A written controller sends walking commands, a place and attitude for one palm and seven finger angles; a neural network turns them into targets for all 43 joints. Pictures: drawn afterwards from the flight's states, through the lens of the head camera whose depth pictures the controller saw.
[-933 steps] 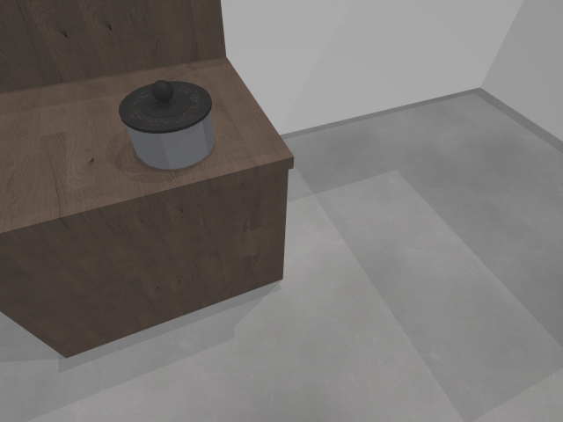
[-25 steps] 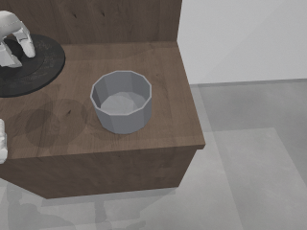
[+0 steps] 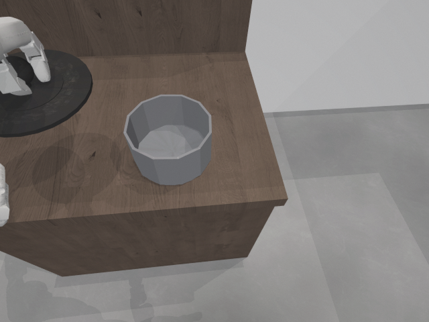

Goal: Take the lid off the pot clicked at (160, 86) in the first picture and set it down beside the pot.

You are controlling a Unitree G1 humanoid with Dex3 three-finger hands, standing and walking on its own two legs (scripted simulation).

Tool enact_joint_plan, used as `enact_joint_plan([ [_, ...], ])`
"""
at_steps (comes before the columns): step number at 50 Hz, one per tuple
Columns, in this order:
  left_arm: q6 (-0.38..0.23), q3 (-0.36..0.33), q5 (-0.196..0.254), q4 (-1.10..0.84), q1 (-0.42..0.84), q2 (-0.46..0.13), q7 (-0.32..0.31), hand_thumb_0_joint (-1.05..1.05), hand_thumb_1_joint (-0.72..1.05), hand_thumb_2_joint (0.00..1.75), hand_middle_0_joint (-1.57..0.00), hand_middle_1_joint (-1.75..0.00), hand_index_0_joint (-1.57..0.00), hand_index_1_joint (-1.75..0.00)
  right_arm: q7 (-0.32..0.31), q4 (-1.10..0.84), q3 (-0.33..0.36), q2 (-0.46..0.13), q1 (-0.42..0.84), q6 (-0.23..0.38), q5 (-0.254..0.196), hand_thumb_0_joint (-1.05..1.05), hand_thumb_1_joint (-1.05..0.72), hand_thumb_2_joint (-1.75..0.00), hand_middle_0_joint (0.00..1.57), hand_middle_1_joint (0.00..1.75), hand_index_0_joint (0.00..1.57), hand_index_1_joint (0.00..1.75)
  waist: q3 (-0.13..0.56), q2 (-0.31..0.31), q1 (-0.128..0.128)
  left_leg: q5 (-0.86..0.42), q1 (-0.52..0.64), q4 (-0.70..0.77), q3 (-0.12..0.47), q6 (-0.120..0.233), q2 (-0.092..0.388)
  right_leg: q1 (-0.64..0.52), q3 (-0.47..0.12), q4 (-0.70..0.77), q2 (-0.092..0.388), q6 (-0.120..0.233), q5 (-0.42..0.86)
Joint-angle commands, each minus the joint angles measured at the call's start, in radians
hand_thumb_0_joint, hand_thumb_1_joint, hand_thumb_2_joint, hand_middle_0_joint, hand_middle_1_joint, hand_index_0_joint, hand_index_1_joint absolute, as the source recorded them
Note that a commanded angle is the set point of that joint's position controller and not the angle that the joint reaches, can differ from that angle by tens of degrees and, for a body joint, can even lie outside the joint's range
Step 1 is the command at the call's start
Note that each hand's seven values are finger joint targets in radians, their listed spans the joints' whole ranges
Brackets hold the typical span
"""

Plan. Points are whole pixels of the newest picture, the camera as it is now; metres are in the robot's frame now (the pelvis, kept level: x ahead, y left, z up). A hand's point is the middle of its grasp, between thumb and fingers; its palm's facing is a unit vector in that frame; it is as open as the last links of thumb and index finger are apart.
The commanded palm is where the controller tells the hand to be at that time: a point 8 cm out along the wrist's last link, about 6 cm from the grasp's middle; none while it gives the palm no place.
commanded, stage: lower the lid onto the table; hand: left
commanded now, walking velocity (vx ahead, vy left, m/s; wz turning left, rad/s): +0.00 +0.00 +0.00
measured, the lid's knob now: (16, 71) +0.50 +0.31 +0.18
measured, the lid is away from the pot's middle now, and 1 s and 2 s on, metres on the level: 0.23 0.23 0.23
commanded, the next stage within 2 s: none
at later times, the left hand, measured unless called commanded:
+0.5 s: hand (24, 90) +0.48 +0.30 +0.16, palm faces -0.39 -0.10 -0.92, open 6.2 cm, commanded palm +0.49 +0.30 +0.23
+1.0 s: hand (33, 109) +0.46 +0.30 +0.13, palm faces -0.42 -0.09 -0.90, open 6.2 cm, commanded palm +0.50 +0.30 +0.20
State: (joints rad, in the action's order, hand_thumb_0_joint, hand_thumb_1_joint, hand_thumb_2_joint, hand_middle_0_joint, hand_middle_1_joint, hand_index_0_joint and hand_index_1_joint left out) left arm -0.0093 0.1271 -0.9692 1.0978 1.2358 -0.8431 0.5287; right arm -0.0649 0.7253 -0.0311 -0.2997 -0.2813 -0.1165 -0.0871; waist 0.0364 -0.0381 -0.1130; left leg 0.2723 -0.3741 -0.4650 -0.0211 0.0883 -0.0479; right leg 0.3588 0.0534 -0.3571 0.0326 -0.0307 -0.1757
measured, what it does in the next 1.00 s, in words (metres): stands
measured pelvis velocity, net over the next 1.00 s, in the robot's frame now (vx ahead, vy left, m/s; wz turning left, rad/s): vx -0.01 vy -0.01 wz -0.02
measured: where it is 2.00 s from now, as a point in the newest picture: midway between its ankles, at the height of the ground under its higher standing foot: outside the picture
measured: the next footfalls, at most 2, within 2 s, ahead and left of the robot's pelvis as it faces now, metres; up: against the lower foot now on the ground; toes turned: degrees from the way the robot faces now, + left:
none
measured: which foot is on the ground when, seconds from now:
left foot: down 0.00-1.00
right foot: down 0.00-1.00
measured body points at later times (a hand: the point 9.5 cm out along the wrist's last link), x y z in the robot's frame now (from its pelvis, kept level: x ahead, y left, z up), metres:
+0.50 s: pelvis +0.00 -0.01 +0.00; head +0.08 +0.00 +0.44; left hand +0.49 +0.31 +0.21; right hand +0.04 -0.29 -0.13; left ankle -0.04 +0.06 -0.74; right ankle -0.01 -0.15 -0.74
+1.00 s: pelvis -0.01 -0.01 +0.00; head +0.07 -0.01 +0.44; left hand +0.48 +0.30 +0.18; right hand +0.03 -0.30 -0.13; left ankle -0.04 +0.06 -0.74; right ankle -0.01 -0.15 -0.74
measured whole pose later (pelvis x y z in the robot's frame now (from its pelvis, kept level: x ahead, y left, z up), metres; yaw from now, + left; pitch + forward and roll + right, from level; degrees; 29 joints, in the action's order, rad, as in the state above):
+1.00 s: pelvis -0.01 -0.01 +0.00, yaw -1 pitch +11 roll -2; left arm -0.08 0.06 -0.98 1.13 1.09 -0.85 0.43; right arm -0.10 0.72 -0.03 -0.30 -0.28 -0.14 -0.09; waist 0.04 -0.04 -0.12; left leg 0.29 -0.42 -0.51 -0.03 0.07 -0.02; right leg 0.41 0.04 -0.40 0.01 -0.02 -0.18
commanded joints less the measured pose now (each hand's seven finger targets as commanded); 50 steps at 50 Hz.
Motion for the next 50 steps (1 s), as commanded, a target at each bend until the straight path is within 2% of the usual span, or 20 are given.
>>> enact_joint_plan([
  [1, -0.003, -0.097, -0.014, -0.215, 0.553, -0.304, -0.072, 0.00, 0.75, 0.88, -0.86, -1.05, -0.97, -1.11, -0.015, -0.072, 0.056, -0.177, -0.069, 0.020, 0.001, 0.00, -0.90, -0.90, 0.20, 0.30, 0.20, 0.30, 0.453, -0.120, -0.002, -0.613, 0.327, -0.010, 0.084, -0.034, 0.051, -0.086, 0.007, -0.026, -0.055, 0.064, 0.269],
  [2, -0.010, -0.084, -0.006, -0.234, 0.560, -0.293, -0.071, 0.00, 0.75, 0.88, -0.86, -1.05, -0.97, -1.11, -0.015, -0.071, 0.057, -0.180, -0.074, 0.019, 0.000, 0.00, -0.90, -0.90, 0.20, 0.30, 0.20, 0.30, 0.458, -0.126, -0.003, -0.642, 0.330, -0.009, 0.087, -0.041, 0.054, -0.086, 0.009, -0.026, -0.052, 0.066, 0.281],
  [5, -0.019, -0.153, -0.022, -0.290, 0.578, -0.366, -0.091, 0.00, 0.75, 0.88, -0.86, -1.05, -0.97, -1.11, -0.015, -0.081, 0.061, -0.178, -0.079, 0.021, 0.009, 0.00, -0.90, -0.90, 0.20, 0.30, 0.20, 0.30, 0.521, -0.163, 0.013, -0.714, 0.379, -0.016, 0.099, -0.047, 0.058, -0.100, 0.006, -0.034, -0.056, 0.068, 0.296],
  [9, -0.017, -0.166, -0.018, -0.213, 0.500, -0.374, -0.098, 0.00, 0.75, 0.88, -0.86, -1.05, -0.97, -1.11, -0.015, -0.081, 0.059, -0.179, -0.083, 0.013, 0.007, 0.00, -0.90, -0.90, 0.20, 0.30, 0.20, 0.30, 0.482, -0.098, 0.011, -0.682, 0.324, -0.015, 0.080, -0.030, 0.055, -0.123, -0.002, -0.030, -0.055, 0.060, 0.328],
  [11, -0.002, -0.112, -0.015, -0.156, 0.484, -0.316, -0.094, 0.00, 0.75, 0.88, -0.86, -1.05, -0.97, -1.11, -0.016, -0.074, 0.057, -0.182, -0.084, 0.009, -0.002, 0.00, -0.90, -0.90, 0.20, 0.30, 0.20, 0.30, 0.413, -0.067, -0.002, -0.607, 0.273, -0.004, 0.073, -0.025, 0.054, -0.100, 0.004, -0.024, -0.055, 0.060, 0.304],
  [12, -0.004, -0.082, -0.010, -0.192, 0.503, -0.277, -0.090, 0.00, 0.75, 0.88, -0.86, -1.05, -0.97, -1.11, -0.013, -0.074, 0.063, -0.182, -0.080, 0.010, 0.000, 0.00, -0.90, -0.90, 0.20, 0.30, 0.20, 0.30, 0.433, -0.108, -0.002, -0.651, 0.304, -0.008, 0.073, -0.031, 0.058, -0.079, 0.006, -0.025, -0.050, 0.063, 0.309],
  [15, -0.019, -0.154, -0.030, -0.253, 0.509, -0.359, -0.101, 0.00, 0.75, 0.88, -0.86, -1.05, -0.97, -1.11, -0.012, -0.082, 0.066, -0.179, -0.083, 0.008, 0.007, 0.00, -0.90, -0.90, 0.20, 0.30, 0.20, 0.30, 0.496, -0.148, 0.009, -0.726, 0.358, -0.029, 0.089, -0.038, 0.058, -0.089, 0.004, -0.038, -0.059, 0.065, 0.319],
  [17, -0.033, -0.146, -0.014, -0.284, 0.497, -0.334, -0.097, 0.00, 0.75, 0.88, -0.86, -1.05, -0.97, -1.11, -0.014, -0.086, 0.070, -0.175, -0.079, 0.006, 0.011, 0.00, -0.90, -0.90, 0.20, 0.30, 0.20, 0.30, 0.527, -0.162, 0.009, -0.799, 0.386, -0.040, 0.091, -0.040, 0.060, -0.085, 0.000, -0.040, -0.057, 0.064, 0.347],
  [21, -0.031, -0.153, 0.003, -0.214, 0.449, -0.341, -0.098, 0.00, 0.75, 0.88, -0.86, -1.05, -0.97, -1.11, -0.016, -0.076, 0.066, -0.178, -0.083, -0.005, 0.005, 0.00, -0.90, -0.90, 0.20, 0.30, 0.20, 0.30, 0.468, -0.097, 0.002, -0.652, 0.314, -0.029, 0.073, -0.018, 0.054, -0.096, 0.000, -0.032, -0.056, 0.058, 0.318],
  [24, -0.041, -0.128, -0.001, -0.300, 0.504, -0.307, -0.105, 0.00, 0.75, 0.88, -0.86, -1.05, -0.97, -1.11, -0.015, -0.074, 0.074, -0.174, -0.078, -0.004, 0.009, 0.00, -0.90, -0.90, 0.20, 0.30, 0.20, 0.30, 0.500, -0.159, -0.001, -0.743, 0.384, -0.039, 0.086, -0.032, 0.063, -0.060, 0.003, -0.035, -0.060, 0.061, 0.321],
  [28, -0.056, -0.180, 0.003, -0.245, 0.417, -0.358, -0.114, 0.00, 0.75, 0.88, -0.86, -1.05, -0.97, -1.11, -0.020, -0.074, 0.066, -0.176, -0.070, -0.008, 0.011, 0.00, -0.90, -0.90, 0.20, 0.30, 0.20, 0.30, 0.485, -0.117, 0.008, -0.689, 0.327, -0.043, 0.068, -0.016, 0.055, -0.099, -0.008, -0.044, -0.055, 0.058, 0.344],
  [31, -0.043, -0.108, 0.010, -0.209, 0.422, -0.277, -0.115, 0.00, 0.75, 0.88, -0.86, -1.05, -0.97, -1.11, -0.023, -0.071, 0.065, -0.174, -0.063, -0.012, 0.001, 0.00, -0.90, -0.90, 0.20, 0.30, 0.20, 0.30, 0.421, -0.100, -0.006, -0.568, 0.278, -0.023, 0.058, -0.013, 0.055, -0.070, 0.001, -0.034, -0.052, 0.060, 0.286],
  [32, -0.048, -0.091, 0.012, -0.247, 0.451, -0.260, -0.114, 0.00, 0.75, 0.88, -0.86, -1.05, -0.97, -1.11, -0.024, -0.071, 0.066, -0.175, -0.062, -0.009, 0.001, 0.00, -0.90, -0.90, 0.20, 0.30, 0.20, 0.30, 0.438, -0.116, -0.006, -0.610, 0.298, -0.026, 0.062, -0.017, 0.060, -0.065, 0.003, -0.036, -0.050, 0.063, 0.300],
  [36, -0.061, -0.162, -0.003, -0.269, 0.446, -0.344, -0.132, 0.00, 0.75, 0.88, -0.86, -1.05, -0.97, -1.11, -0.031, -0.076, 0.063, -0.175, -0.065, -0.006, 0.006, 0.00, -0.90, -0.90, 0.20, 0.30, 0.20, 0.30, 0.490, -0.137, 0.003, -0.618, 0.320, -0.036, 0.067, -0.017, 0.056, -0.089, -0.004, -0.046, -0.054, 0.064, 0.305],
  [38, -0.074, -0.200, 0.004, -0.265, 0.415, -0.385, -0.140, 0.00, 0.75, 0.88, -0.86, -1.05, -0.97, -1.11, -0.035, -0.076, 0.062, -0.175, -0.066, -0.006, 0.009, 0.00, -0.90, -0.90, 0.20, 0.30, 0.20, 0.30, 0.516, -0.109, 0.008, -0.609, 0.305, -0.040, 0.060, -0.009, 0.053, -0.119, -0.009, -0.053, -0.051, 0.060, 0.327],
  [40, -0.066, -0.171, 0.007, -0.200, 0.390, -0.353, -0.140, 0.00, 0.75, 0.88, -0.86, -1.05, -0.97, -1.11, -0.041, -0.074, 0.056, -0.173, -0.062, -0.010, 0.001, 0.00, -0.90, -0.90, 0.20, 0.30, 0.20, 0.30, 0.462, -0.070, -0.001, -0.537, 0.251, -0.029, 0.050, -0.003, 0.050, -0.115, -0.008, -0.045, -0.049, 0.058, 0.306],
  [44, -0.059, -0.129, -0.006, -0.174, 0.388, -0.313, -0.148, 0.00, 0.75, 0.88, -0.86, -1.05, -0.97, -1.11, -0.039, -0.063, 0.057, -0.179, -0.066, -0.008, -0.002, 0.00, -0.90, -0.90, 0.20, 0.30, 0.20, 0.30, 0.406, -0.112, -0.006, -0.506, 0.242, -0.027, 0.051, -0.012, 0.054, -0.059, -0.003, -0.044, -0.053, 0.064, 0.257],
  [45, -0.059, -0.110, -0.007, -0.179, 0.392, -0.293, -0.147, 0.00, 0.75, 0.88, -0.86, -1.05, -0.97, -1.11, -0.040, -0.061, 0.057, -0.178, -0.067, -0.006, -0.003, 0.00, -0.90, -0.90, 0.20, 0.30, 0.20, 0.30, 0.403, -0.117, -0.010, -0.484, 0.244, -0.027, 0.048, -0.011, 0.056, -0.044, -0.003, -0.043, -0.052, 0.064, 0.243],
  [47, -0.075, -0.167, -0.008, -0.200, 0.383, -0.365, -0.155, 0.00, 0.75, 0.88, -0.86, -1.05, -0.97, -1.11, -0.045, -0.068, 0.056, -0.184, -0.071, -0.005, 0.002, 0.00, -0.90, -0.90, 0.20, 0.30, 0.20, 0.30, 0.440, -0.124, 0.004, -0.501, 0.236, -0.029, 0.047, -0.009, 0.052, -0.080, -0.006, -0.052, -0.049, 0.069, 0.266],
  [50, -0.077, -0.122, 0.004, -0.230, 0.424, -0.302, -0.151, 0.00, 0.75, 0.88, -0.86, -1.05, -0.97, -1.11, -0.050, -0.060, 0.063, -0.178, -0.085, -0.003, 0.000, 0.00, -0.90, -0.90, 0.20, 0.30, 0.20, 0.30, 0.467, -0.132, -0.015, -0.523, 0.280, -0.034, 0.056, -0.011, 0.059, -0.048, -0.003, -0.050, -0.053, 0.063, 0.253],
])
